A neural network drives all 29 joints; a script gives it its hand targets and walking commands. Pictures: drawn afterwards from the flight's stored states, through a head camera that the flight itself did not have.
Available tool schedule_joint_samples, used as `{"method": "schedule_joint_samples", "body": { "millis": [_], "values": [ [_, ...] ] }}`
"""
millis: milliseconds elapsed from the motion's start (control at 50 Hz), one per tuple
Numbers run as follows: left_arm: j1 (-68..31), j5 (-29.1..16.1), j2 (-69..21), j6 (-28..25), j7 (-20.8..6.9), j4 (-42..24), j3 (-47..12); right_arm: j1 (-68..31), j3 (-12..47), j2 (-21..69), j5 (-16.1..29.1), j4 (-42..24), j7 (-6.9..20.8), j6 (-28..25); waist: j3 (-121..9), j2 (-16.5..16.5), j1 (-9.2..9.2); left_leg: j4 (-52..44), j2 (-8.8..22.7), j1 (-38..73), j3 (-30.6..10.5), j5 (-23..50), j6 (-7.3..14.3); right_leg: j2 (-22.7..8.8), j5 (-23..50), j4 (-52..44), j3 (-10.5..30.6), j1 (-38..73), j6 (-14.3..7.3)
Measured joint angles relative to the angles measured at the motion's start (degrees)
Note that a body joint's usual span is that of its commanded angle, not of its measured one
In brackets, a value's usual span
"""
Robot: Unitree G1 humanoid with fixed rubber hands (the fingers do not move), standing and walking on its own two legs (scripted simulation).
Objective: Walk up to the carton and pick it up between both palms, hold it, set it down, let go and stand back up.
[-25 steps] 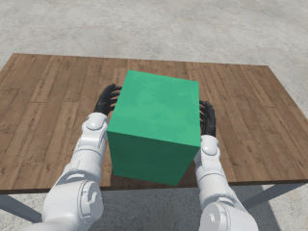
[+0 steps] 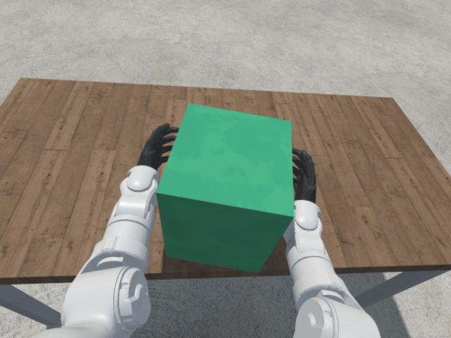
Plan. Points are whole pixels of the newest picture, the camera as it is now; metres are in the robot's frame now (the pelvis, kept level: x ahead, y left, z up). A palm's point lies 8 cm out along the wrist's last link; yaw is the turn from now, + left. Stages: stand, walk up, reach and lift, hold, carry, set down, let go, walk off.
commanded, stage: reach and lift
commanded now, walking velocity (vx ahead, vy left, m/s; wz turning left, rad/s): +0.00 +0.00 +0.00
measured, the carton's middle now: (225, 192) +0.39 -0.02 +0.01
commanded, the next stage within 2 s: none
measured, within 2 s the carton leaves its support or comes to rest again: leaves its support in 0.16 s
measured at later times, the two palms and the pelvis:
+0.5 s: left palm (139, 168) +0.38 +0.14 +0.09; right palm (302, 193) +0.34 -0.15 +0.08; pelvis -0.04 -0.02 +0.00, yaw +2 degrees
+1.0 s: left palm (155, 156) +0.39 +0.11 +0.12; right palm (318, 182) +0.36 -0.18 +0.09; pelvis -0.01 -0.03 +0.00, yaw +1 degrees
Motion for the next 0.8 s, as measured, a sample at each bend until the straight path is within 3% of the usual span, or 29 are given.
{"method": "schedule_joint_samples", "body": {
  "millis": [140,260,380,600,800],
  "values": [
    [1.5,-0.8,0.1,-3.2,1.3,0.7,-2.4,0.8,0.3,-1.0,-0.4,3.5,-0.6,-6.8,-2.8,0.8,1.2,0.9,0.1,-2.7,0.0,0.7,-1.5,0.1,1.1,-1.1,-0.1,-1.6,-0.2],
    [1.0,0.3,0.4,-9.0,2.2,4.4,-1.7,-0.3,-0.4,-2.1,-1.5,8.0,-1.5,-12.4,-3.5,1.3,1.93,-0.5,-0.1,-2.8,-1.0,1.5,-0.2,-0.1,1.8,-1.6,-1.1,-1.9,-0.4],
    [-2.1,0.1,2.1,-11.6,2.6,8.3,-1.5,-3.6,-3.0,-2.5,-3.0,12.3,-2.3,-15.2,-2.9,-0.1,2.59,-1.7,-0.7,-4.0,-1.5,3.7,-0.5,-0.6,2.9,-1.4,-1.7,-3.5,-0.8],
    [-8.9,-0.3,4.3,-10.4,3.8,13.0,-3.4,-8.4,-6.2,-3.2,-3.8,14.2,-2.6,-13.9,-5.1,-1.8,2.1,-2.7,-0.8,-9.7,-1.0,6.4,-1.0,-0.8,4.5,-0.5,-1.4,-10.1,-1.8],
    [-5.6,-5.1,3.2,-8.9,5.9,12.3,-6.8,-4.1,4.2,-5.1,4.2,11.1,-2.7,-9.3,-7.7,1.4,2.52,-2.2,0.3,-10.4,-0.2,5.2,-1.3,0.3,4.2,-0.9,-0.5,-10.9,-2.1]
  ]
}}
